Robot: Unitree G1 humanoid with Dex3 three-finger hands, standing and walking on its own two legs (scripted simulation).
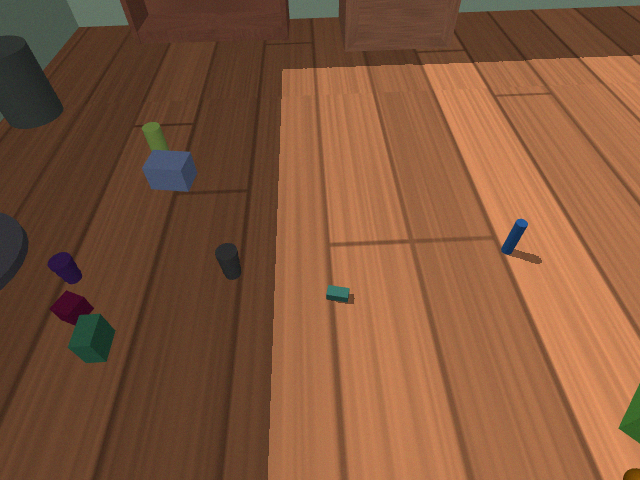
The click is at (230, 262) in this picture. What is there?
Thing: tapered cup
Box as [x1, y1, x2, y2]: [215, 243, 240, 279]
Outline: 224,243 216,248 215,255 225,276 229,279 234,279 240,274 237,250 233,244
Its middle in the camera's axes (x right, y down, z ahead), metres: -0.33 +0.09 +1.48
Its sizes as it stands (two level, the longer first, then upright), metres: 0.080 0.080 0.137
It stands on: the floor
